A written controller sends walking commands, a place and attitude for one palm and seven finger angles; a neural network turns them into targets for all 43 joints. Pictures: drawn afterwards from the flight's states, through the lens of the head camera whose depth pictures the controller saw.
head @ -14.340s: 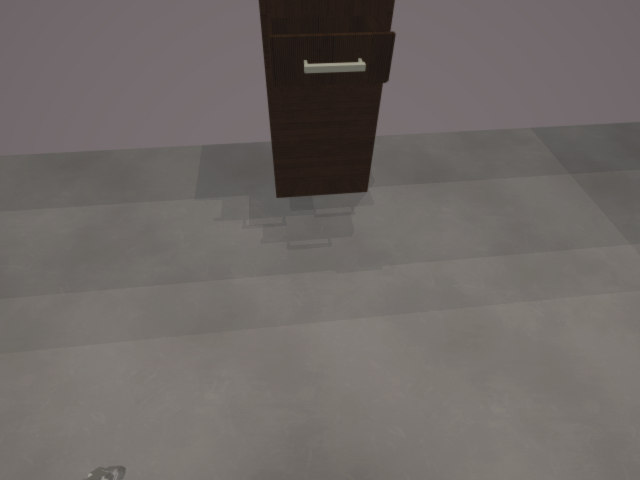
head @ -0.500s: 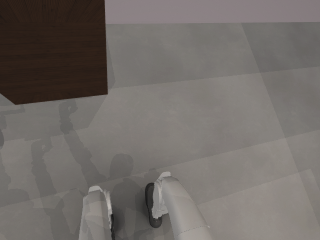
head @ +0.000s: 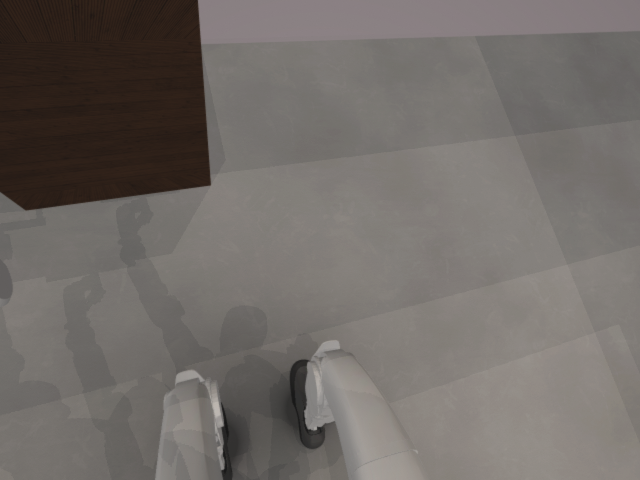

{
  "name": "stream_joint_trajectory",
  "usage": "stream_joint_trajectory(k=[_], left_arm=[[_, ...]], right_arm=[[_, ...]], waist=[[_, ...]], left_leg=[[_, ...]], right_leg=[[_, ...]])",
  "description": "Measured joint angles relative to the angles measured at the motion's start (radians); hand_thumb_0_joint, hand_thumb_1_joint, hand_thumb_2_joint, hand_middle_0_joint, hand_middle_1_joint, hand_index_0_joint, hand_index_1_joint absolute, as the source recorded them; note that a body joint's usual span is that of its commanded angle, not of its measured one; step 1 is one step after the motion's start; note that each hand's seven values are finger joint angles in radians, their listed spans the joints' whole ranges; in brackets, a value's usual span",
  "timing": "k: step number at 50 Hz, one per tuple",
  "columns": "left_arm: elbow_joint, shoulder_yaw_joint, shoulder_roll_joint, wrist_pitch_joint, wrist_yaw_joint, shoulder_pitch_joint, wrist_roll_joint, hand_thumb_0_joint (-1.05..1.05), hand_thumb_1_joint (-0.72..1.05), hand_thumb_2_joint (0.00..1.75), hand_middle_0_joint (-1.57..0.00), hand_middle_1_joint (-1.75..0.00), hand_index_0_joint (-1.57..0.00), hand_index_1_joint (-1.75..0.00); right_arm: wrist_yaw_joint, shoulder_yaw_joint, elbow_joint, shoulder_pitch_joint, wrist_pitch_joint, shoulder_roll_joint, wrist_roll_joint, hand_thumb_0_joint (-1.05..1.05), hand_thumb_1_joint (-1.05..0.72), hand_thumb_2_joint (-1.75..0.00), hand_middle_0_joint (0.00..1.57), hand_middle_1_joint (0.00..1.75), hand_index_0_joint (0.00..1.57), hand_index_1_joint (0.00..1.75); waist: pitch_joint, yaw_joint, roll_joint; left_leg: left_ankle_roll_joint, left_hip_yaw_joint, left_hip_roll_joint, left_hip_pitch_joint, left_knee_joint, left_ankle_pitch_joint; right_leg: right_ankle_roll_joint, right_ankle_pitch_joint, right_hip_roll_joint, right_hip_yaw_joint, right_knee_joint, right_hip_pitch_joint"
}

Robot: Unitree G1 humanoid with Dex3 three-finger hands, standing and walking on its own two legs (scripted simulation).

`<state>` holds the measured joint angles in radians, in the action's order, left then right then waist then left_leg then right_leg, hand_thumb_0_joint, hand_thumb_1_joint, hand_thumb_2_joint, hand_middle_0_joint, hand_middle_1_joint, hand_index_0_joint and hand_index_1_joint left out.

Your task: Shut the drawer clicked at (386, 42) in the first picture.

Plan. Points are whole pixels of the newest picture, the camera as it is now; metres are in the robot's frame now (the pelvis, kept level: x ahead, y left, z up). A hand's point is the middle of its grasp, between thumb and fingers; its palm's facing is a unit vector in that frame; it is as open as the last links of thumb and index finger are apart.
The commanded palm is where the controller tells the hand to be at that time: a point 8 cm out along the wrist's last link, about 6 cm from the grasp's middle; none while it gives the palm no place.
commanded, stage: pull the fist back off the drawer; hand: left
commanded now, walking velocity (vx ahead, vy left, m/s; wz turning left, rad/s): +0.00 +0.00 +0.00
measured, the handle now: out of the picture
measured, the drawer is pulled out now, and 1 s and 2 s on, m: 0.00 0.00 0.00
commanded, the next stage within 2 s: draw the hand back to the body in 0.26 s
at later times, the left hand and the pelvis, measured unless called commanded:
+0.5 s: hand out of the picture +0.56 +0.24 +0.08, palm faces +0.08 -1.00 -0.05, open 3.3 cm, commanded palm +0.51 +0.27 +0.10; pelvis +0.05 +0.01 +0.04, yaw +0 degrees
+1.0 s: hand out of the picture +0.39 +0.25 +0.18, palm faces +0.22 -0.95 -0.22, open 3.3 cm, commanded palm +0.35 +0.29 +0.21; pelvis +0.07 +0.00 +0.11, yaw +3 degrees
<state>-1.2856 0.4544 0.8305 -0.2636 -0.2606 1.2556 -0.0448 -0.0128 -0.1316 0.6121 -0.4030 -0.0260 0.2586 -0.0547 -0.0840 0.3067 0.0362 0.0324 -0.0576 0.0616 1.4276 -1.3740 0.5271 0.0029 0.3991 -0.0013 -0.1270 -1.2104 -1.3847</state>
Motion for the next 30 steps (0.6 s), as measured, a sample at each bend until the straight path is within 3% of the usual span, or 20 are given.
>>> stream_joint_trajectory(k=[11,20,24,30], left_arm=[[0.119,0.051,-0.130,-0.053,0.003,-0.212,0.060,0.02,0.88,0.90,-1.40,-1.60,-1.40,-1.60],[0.140,0.037,-0.200,-0.116,0.016,-0.273,0.080,0.02,0.90,0.90,-1.40,-1.60,-1.40,-1.60],[0.286,0.029,-0.255,-0.101,0.002,-0.389,0.112,0.02,0.90,0.90,-1.40,-1.60,-1.40,-1.60],[0.552,-0.026,-0.375,-0.033,0.011,-0.668,0.195,0.02,0.90,0.90,-1.40,-1.60,-1.40,-1.60]], right_arm=[[-0.018,0.035,-0.009,0.004,-0.026,0.001,0.014,0.00,-0.90,-0.89,0.20,0.30,0.20,0.30],[-0.017,0.065,-0.002,0.046,-0.038,0.004,0.013,0.00,-0.90,-0.89,0.20,0.30,0.20,0.30],[-0.022,0.085,-0.020,0.057,-0.063,0.000,0.027,0.00,-0.90,-0.89,0.20,0.30,0.20,0.30],[-0.020,0.095,-0.054,0.050,-0.070,-0.016,0.066,0.00,-0.90,-0.89,0.20,0.30,0.20,0.30]], waist=[[-0.013,-0.053,0.005],[-0.027,-0.087,0.001],[-0.030,-0.111,0.004],[-0.032,-0.167,0.002]], left_leg=[[0.007,0.038,0.007,-0.119,0.062,0.026],[0.004,0.039,-0.003,-0.180,0.087,0.048],[0.001,0.048,0.001,-0.233,0.124,0.049],[-0.001,0.067,0.000,-0.419,0.274,0.012]], right_leg=[[0.011,0.021,-0.008,0.037,0.047,0.097],[0.013,0.054,0.000,0.037,0.058,0.154],[0.016,0.053,-0.005,0.046,0.092,0.201],[0.015,0.019,-0.011,0.065,0.232,0.378]])
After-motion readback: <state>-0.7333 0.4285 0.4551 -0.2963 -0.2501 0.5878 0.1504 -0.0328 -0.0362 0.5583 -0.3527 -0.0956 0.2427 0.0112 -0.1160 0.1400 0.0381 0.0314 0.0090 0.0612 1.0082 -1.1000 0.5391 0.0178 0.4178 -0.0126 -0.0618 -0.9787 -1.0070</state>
